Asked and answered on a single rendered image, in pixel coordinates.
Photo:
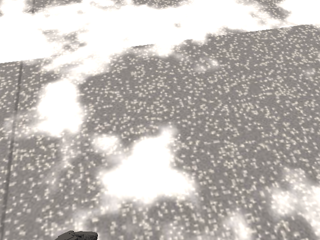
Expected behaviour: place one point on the left robot hand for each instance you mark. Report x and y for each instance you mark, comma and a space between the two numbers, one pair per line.
80, 235

